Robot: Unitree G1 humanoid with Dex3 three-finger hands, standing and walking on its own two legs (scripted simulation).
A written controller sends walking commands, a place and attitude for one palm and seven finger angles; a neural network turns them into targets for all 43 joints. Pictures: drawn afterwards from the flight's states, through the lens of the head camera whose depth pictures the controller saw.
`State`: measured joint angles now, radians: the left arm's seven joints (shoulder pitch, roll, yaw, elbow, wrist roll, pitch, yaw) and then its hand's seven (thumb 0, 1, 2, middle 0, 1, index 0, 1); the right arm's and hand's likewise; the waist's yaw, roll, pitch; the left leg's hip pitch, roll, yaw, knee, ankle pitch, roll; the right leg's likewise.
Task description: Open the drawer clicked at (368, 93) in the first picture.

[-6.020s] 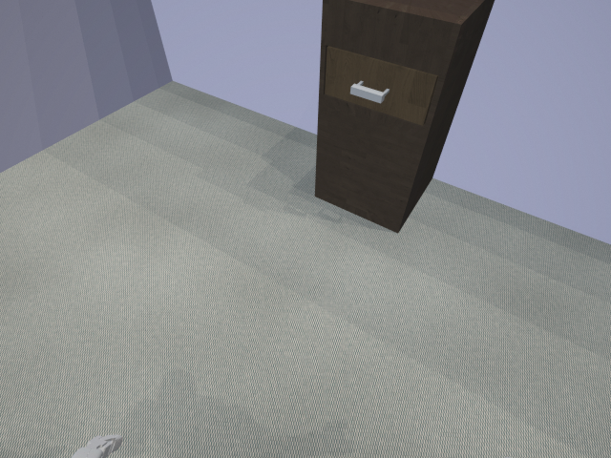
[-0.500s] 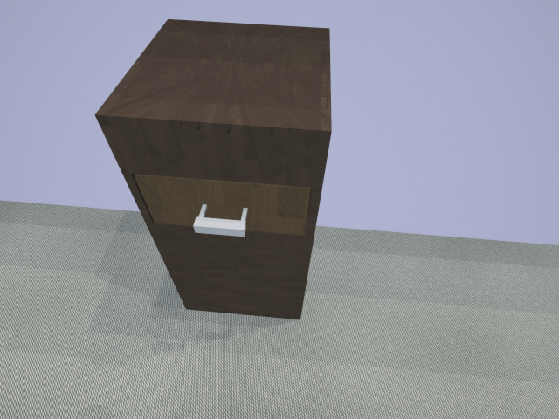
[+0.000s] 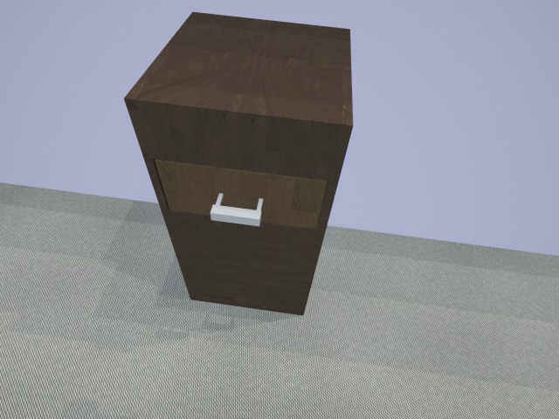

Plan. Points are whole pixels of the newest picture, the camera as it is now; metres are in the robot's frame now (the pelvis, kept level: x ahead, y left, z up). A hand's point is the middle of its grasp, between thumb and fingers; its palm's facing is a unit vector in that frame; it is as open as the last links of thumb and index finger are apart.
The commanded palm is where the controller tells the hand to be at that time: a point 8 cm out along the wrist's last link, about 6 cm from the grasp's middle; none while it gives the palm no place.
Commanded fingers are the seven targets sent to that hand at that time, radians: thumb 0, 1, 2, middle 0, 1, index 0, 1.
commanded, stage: come to a stop and stand still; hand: left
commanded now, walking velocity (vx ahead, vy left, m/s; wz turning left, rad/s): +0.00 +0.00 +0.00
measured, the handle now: (238, 207) +0.58 +0.13 -0.14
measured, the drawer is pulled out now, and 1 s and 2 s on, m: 0.00 0.00 0.00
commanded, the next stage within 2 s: look again from close up in 0.56 s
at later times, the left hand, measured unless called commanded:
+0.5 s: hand out of the picture -0.03 +0.16 -0.17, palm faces +0.01 -0.99 -0.17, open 7.4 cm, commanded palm none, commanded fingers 0.00 0.90 0.90 -0.20 -0.30 -0.20 -0.30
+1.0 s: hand out of the picture -0.02 +0.18 -0.17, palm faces +0.03 -0.98 -0.19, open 7.4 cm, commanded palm none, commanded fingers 0.00 0.90 0.90 -0.20 -0.30 -0.20 -0.30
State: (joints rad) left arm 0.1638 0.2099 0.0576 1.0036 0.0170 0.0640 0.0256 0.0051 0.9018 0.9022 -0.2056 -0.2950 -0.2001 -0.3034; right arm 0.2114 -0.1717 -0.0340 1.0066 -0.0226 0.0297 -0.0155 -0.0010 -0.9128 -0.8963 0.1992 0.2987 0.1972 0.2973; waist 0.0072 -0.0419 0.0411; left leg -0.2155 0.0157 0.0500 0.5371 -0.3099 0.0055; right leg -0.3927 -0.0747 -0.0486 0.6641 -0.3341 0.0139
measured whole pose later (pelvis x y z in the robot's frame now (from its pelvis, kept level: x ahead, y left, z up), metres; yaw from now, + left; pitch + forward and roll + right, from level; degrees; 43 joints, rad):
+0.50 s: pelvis -0.03 +0.00 +0.01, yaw -1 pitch -1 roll +0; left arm 0.28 0.12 -0.01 1.15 0.01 0.01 0.03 0.01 0.91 0.90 -0.20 -0.29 -0.20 -0.30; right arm 0.27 -0.14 0.00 1.15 -0.01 0.01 -0.03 0.00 -0.92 -0.90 0.20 0.30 0.20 0.30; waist 0.00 0.00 0.03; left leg -0.18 0.02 0.07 0.40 -0.20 0.00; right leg -0.18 -0.02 -0.03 0.42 -0.22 0.00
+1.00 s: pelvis -0.04 +0.01 +0.00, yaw +0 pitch -2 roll +0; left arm 0.30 0.15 -0.01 1.07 0.01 -0.01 0.04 0.01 0.91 0.90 -0.20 -0.29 -0.20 -0.30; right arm 0.31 -0.16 0.01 1.06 -0.02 -0.01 -0.02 0.01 -0.93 -0.90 0.20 0.30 0.20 0.30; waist -0.01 0.01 0.01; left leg -0.24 0.00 0.05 0.53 -0.26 0.02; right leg -0.22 -0.04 -0.06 0.52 -0.26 0.01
